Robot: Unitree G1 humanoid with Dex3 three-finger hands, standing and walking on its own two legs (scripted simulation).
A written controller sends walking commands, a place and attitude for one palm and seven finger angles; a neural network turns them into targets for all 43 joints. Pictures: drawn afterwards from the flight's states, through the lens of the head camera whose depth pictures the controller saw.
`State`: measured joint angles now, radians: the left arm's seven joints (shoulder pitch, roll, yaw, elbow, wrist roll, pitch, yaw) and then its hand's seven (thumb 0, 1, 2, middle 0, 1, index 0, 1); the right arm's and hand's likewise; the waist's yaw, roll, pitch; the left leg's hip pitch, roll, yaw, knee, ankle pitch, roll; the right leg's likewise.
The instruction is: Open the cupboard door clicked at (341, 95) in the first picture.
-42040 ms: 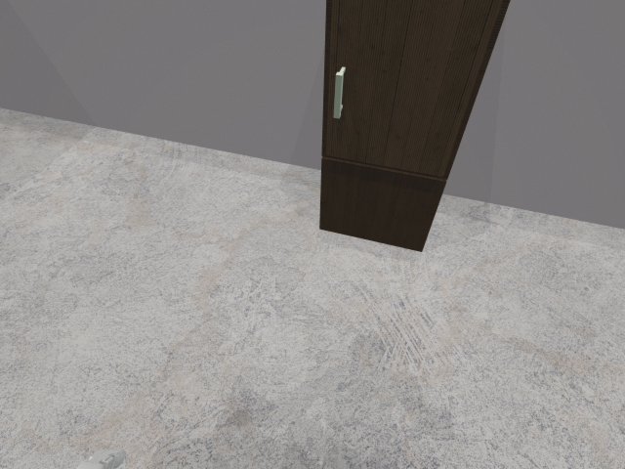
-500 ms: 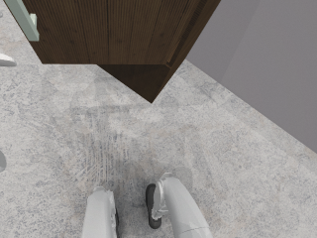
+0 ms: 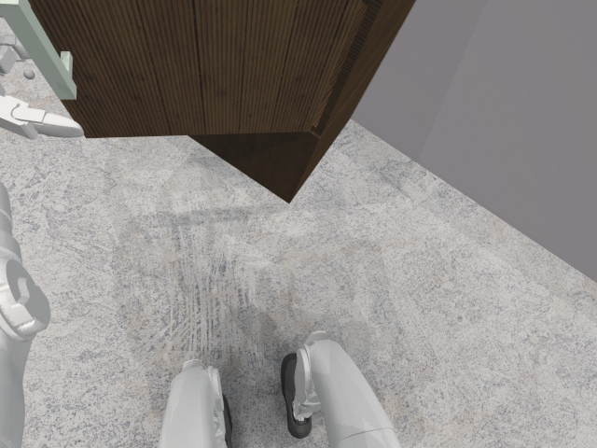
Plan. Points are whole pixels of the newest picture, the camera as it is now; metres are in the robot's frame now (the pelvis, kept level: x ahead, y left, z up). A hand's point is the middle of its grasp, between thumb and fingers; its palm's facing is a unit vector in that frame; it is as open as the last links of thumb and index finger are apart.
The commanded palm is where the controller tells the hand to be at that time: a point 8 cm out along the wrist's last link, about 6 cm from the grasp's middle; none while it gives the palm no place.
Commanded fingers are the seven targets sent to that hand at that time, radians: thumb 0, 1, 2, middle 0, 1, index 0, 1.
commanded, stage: slide the fingers in behind the handle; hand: left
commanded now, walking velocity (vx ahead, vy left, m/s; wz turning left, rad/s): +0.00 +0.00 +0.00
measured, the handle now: (43, 37) +0.60 +0.23 +0.04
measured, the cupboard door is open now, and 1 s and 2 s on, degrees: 41 41 46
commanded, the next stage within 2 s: close the thumb around the handle in 0.80 s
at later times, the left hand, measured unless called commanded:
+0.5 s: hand (59, 77) +0.55 +0.21 +0.04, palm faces +0.03 -1.00 -0.02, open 14.0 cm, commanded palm +0.53 +0.24 +0.04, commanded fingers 0.00 -0.50 0.30 -0.30 -1.20 -0.30 -1.20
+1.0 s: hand (52, 78) +0.55 +0.22 +0.04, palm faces +0.03 -1.00 -0.01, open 13.8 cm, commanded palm +0.53 +0.24 +0.04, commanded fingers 0.00 -0.16 0.44 -0.32 -1.24 -0.32 -1.24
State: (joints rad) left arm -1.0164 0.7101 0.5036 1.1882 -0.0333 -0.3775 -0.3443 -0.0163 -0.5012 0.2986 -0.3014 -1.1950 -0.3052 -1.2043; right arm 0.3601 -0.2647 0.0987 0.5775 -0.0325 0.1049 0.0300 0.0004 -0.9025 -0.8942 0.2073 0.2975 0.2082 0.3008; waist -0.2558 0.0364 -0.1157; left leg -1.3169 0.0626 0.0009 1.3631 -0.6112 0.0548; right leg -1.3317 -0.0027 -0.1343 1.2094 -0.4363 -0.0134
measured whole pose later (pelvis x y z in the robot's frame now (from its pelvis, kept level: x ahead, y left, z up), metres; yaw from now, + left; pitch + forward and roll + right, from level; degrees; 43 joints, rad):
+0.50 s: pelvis +0.00 -0.01 +0.00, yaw +1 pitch +32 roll -6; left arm -1.00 0.63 0.47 1.16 -0.04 -0.40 -0.29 -0.02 -0.50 0.30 -0.30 -1.19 -0.31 -1.20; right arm 0.33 -0.27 0.08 0.58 -0.03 0.10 0.03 0.00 -0.90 -0.89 0.21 0.30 0.21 0.30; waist -0.24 0.03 -0.12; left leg -1.30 0.06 0.00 1.36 -0.61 0.04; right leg -1.33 0.00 -0.13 1.22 -0.45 -0.02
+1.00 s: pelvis +0.00 +0.00 +0.00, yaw +1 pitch +32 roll -6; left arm -1.01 0.63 0.46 1.17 -0.04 -0.41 -0.29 -0.02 -0.47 0.31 -0.30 -1.20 -0.31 -1.21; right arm 0.35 -0.27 0.08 0.60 -0.04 0.10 0.03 0.00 -0.90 -0.89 0.21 0.30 0.21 0.30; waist -0.24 0.04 -0.12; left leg -1.32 0.05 0.00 1.37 -0.61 0.05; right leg -1.34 -0.01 -0.13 1.22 -0.44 -0.02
